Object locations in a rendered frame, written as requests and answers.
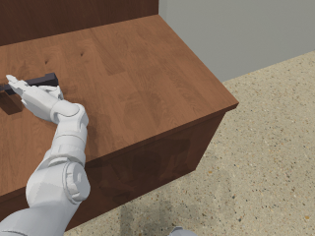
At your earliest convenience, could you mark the right robot shin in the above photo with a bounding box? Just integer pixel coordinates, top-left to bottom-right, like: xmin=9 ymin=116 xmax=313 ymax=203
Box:
xmin=171 ymin=226 xmax=183 ymax=233

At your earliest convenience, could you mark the robot left forearm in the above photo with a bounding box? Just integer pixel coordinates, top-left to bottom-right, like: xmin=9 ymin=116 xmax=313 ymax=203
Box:
xmin=26 ymin=99 xmax=89 ymax=206

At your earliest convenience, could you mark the robot left upper arm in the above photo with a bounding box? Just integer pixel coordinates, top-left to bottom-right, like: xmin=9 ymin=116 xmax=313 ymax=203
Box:
xmin=0 ymin=161 xmax=91 ymax=236

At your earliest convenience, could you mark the tap lever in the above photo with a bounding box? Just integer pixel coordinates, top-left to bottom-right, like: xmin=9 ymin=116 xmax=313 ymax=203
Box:
xmin=0 ymin=72 xmax=59 ymax=95

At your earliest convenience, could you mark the counter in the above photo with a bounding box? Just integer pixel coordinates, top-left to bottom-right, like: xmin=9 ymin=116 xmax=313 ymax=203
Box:
xmin=0 ymin=0 xmax=239 ymax=232

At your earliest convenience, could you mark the left robot hand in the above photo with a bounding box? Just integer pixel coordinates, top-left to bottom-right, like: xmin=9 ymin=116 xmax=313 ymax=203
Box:
xmin=6 ymin=75 xmax=64 ymax=122

